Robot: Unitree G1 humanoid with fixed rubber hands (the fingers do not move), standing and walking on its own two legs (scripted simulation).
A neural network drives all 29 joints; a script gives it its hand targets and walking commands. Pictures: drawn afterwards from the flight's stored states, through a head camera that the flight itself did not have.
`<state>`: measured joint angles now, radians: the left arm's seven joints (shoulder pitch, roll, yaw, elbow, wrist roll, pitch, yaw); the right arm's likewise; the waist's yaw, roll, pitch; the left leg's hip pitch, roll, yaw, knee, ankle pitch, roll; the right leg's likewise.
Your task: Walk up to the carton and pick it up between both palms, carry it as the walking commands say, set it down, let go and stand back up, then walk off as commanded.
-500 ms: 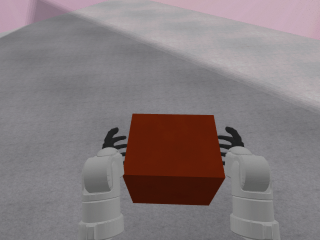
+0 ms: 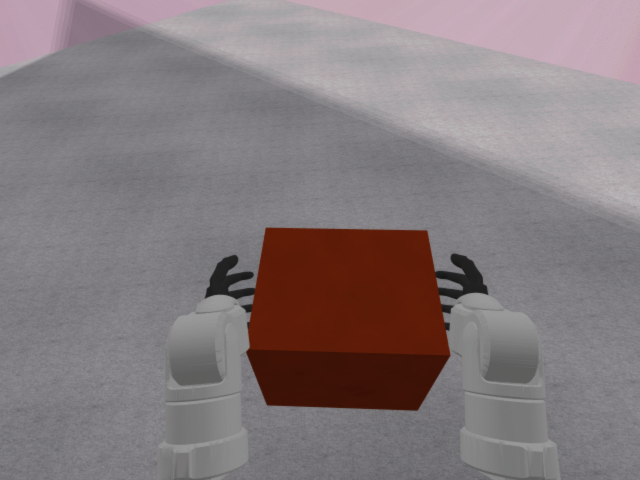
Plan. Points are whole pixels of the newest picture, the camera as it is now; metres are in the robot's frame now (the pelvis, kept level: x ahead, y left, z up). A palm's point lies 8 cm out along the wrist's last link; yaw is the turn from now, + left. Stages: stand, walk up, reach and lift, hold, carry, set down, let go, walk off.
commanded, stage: carry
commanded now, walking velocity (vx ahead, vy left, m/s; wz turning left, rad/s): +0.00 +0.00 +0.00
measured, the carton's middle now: (343, 321) +0.33 +0.00 +0.01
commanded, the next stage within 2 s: hold in 1.60 s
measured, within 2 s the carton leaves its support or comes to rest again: neither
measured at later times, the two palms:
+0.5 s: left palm (225, 320) +0.29 +0.14 +0.09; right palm (473, 320) +0.28 -0.15 +0.08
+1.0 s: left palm (226, 325) +0.28 +0.14 +0.08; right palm (476, 329) +0.28 -0.15 +0.08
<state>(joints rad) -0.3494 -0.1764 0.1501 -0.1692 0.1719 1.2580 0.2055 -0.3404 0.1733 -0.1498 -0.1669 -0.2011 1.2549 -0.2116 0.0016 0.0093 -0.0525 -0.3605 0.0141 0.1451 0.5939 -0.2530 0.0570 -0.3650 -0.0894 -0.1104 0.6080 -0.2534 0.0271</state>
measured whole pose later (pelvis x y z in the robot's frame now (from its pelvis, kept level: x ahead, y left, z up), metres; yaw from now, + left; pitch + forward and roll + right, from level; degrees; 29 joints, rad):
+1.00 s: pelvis -0.01 +0.00 +0.00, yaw +0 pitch +0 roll +0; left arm -0.34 -0.17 0.17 0.03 0.17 1.06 0.18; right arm -0.30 0.16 -0.19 -0.01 -0.20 1.06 -0.16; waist 0.00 0.00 -0.08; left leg -0.36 0.01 0.15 0.59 -0.24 0.06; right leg -0.36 -0.09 -0.11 0.61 -0.24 0.02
